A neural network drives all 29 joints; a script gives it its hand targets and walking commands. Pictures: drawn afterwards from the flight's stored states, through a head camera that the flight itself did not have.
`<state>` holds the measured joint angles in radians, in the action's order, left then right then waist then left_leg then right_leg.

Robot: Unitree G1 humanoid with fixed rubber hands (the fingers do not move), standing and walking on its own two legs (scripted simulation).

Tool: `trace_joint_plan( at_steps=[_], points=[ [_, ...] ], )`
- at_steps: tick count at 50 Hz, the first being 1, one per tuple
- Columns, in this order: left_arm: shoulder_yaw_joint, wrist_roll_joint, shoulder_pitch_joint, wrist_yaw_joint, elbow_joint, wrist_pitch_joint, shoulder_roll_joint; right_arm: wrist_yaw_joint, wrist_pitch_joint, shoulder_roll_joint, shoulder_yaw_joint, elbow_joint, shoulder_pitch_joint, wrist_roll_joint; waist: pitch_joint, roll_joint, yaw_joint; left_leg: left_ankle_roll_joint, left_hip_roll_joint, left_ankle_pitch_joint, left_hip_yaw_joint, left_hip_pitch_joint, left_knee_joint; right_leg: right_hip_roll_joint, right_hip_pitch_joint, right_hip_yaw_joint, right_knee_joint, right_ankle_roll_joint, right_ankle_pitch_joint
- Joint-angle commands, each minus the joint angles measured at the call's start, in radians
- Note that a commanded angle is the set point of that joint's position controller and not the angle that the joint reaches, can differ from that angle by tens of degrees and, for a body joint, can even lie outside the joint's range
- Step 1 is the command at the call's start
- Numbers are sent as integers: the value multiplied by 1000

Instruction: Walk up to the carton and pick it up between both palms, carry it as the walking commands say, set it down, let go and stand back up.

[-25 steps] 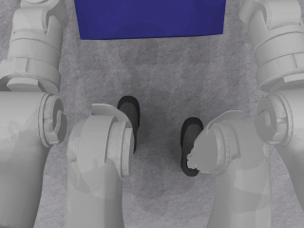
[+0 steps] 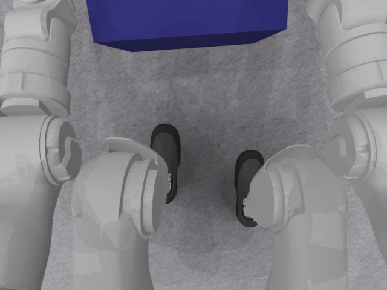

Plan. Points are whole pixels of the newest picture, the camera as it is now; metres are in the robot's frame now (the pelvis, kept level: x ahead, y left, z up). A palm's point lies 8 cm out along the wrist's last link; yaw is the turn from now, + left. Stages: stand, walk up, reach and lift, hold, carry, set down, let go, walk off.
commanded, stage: set down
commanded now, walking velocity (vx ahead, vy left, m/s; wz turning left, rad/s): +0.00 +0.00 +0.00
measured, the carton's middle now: out of the picture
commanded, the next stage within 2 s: none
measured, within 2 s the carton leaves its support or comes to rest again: neither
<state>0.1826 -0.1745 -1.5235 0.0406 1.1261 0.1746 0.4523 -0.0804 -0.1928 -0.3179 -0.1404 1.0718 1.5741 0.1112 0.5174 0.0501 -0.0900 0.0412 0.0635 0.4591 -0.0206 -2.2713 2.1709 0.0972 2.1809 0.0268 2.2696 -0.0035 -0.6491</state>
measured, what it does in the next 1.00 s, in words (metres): stands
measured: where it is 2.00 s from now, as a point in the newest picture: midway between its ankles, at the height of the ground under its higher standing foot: (207, 188)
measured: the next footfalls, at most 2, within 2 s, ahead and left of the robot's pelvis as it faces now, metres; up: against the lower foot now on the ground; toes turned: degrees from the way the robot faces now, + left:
none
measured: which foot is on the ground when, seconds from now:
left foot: down 0.00-1.00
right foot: down 0.00-1.00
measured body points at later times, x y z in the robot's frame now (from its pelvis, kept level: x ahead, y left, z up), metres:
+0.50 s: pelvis +0.00 +0.00 -0.01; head +0.38 +0.03 +0.22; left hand +0.54 +0.27 -0.19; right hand +0.59 -0.09 -0.19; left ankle +0.15 +0.12 -0.33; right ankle +0.10 -0.11 -0.33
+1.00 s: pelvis +0.00 +0.00 +0.00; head +0.38 +0.04 +0.22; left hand +0.53 +0.27 -0.20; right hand +0.59 -0.09 -0.19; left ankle +0.15 +0.12 -0.33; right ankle +0.10 -0.11 -0.33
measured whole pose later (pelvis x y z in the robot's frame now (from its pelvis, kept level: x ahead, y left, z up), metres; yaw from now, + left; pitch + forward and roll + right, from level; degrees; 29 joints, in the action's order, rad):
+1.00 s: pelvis +0.00 +0.00 +0.00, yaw +0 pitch +32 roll +0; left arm 0.23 -0.18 -1.53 0.05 1.26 0.04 0.42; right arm -0.10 -0.11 -0.34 -0.05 1.11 1.55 0.15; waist 0.52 0.04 -0.10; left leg 0.03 0.06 0.47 -0.01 -2.26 2.17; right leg 0.09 2.17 0.03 2.27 0.00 -0.67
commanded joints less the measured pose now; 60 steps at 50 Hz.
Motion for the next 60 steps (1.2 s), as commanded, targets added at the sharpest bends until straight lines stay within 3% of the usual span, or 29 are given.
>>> trace_joint_plan(
  at_steps=[1,19,24,25,28,34,38,43,47,53,60],
  points=[
    [-206,-62,-500,-252,-234,-39,-838,243,29,876,275,-163,458,54,-1278,51,-87,-7,-96,-344,20,733,-73,24,-312,-19,-203,-20,254],
    [-158,-19,-434,-275,-143,-35,-803,247,15,855,221,-110,391,-13,-1076,77,-77,-2,-86,-231,21,583,-67,22,-276,-39,-203,-17,187],
    [-145,-6,-414,-275,-133,-36,-792,245,19,838,218,-115,386,-21,-1063,71,-87,-3,-85,-230,22,577,-64,21,-276,-40,-199,-16,185],
    [-148,-10,-419,-274,-139,-37,-794,244,19,825,205,-111,380,-25,-1054,68,-70,-3,-86,-231,24,580,-66,24,-268,-33,-198,-16,184],
    [-135,0,-400,-271,-125,-38,-776,238,21,809,204,-118,378,-33,-1055,68,-83,-5,-84,-225,22,580,-65,22,-275,-37,-198,-14,175],
    [-93,12,-358,-230,-100,-58,-642,208,35,679,180,-111,341,-40,-1067,68,-85,-14,-75,-233,25,602,-72,13,-304,-37,-199,-6,189],
    [-54,11,-307,-181,-61,-86,-484,165,53,510,163,-108,317,-35,-1088,71,-86,-23,-66,-245,27,621,-78,4,-328,-39,-206,4,200],
    [31,8,-229,-47,-13,-144,-50,50,84,54,97,-74,243,5,-1151,47,-94,-40,-53,-269,33,669,-93,-15,-360,-43,-213,17,216],
    [60,-2,-219,26,23,-172,85,-19,105,-75,111,-56,249,44,-1276,24,-94,-46,-48,-354,44,731,-74,-21,-375,-53,-201,26,275],
    [58,-29,-221,47,0,-193,133,-44,123,-150,117,-74,276,73,-1374,22,-83,-42,-47,-429,57,784,-68,-31,-364,-54,-200,22,315],
    [64,-50,-244,35,8,-185,191,-39,110,-210,119,-67,298,80,-1340,42,-72,-35,-34,-350,63,744,-73,-58,-341,-56,-202,25,232]
  ],
)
